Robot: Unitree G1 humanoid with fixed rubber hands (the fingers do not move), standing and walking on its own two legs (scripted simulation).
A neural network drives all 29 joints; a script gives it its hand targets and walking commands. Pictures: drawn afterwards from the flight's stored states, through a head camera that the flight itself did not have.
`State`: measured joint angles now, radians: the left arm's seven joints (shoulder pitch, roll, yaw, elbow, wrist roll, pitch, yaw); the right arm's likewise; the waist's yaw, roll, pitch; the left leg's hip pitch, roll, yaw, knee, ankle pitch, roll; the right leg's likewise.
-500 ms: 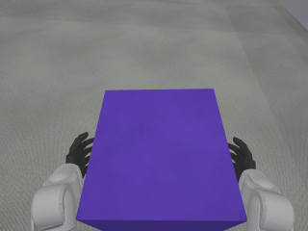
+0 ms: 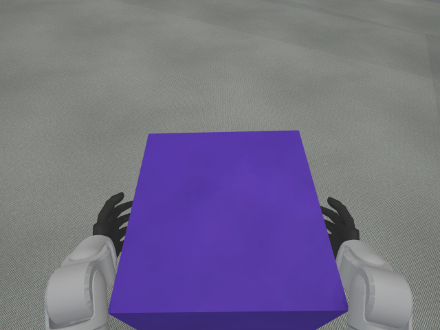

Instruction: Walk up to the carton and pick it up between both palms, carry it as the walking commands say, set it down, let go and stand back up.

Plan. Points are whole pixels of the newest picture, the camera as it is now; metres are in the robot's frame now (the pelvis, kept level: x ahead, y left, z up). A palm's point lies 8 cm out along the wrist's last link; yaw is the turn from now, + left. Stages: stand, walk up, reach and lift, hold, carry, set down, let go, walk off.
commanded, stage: carry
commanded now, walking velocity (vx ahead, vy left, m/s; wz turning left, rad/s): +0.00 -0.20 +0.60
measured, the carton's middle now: (225, 238) +0.29 +0.00 -0.01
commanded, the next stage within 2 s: none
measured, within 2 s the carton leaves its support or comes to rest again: neither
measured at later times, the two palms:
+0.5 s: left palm (139, 281) +0.18 +0.13 +0.07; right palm (356, 211) +0.31 -0.22 +0.08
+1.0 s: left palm (171, 233) +0.23 +0.09 +0.12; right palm (371, 171) +0.37 -0.26 +0.11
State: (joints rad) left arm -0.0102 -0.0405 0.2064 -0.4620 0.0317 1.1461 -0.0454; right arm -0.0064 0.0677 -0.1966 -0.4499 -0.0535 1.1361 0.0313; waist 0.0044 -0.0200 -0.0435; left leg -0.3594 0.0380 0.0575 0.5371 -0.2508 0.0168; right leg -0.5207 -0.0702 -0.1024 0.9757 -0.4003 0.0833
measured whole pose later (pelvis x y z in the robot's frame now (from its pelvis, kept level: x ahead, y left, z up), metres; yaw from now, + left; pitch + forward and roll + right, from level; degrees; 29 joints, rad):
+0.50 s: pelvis +0.01 -0.12 -0.01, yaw +19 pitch +4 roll +0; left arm -0.01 -0.08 0.21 -0.49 0.07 1.14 -0.04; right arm -0.07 0.01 -0.18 -0.41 -0.02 1.14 0.04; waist -0.02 -0.02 -0.07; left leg -0.35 0.01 0.14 0.56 -0.25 0.03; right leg -0.38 -0.10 -0.27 0.66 -0.37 0.00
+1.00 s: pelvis +0.07 -0.17 +0.02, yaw +22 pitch +4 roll +3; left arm -0.06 -0.08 0.22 -0.44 0.07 1.18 -0.04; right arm -0.08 0.00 -0.19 -0.41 -0.03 1.18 0.02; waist -0.01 -0.01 -0.11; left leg -0.35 0.02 0.12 0.53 -0.30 -0.01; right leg -0.13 -0.08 -0.14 0.26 -0.19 -0.01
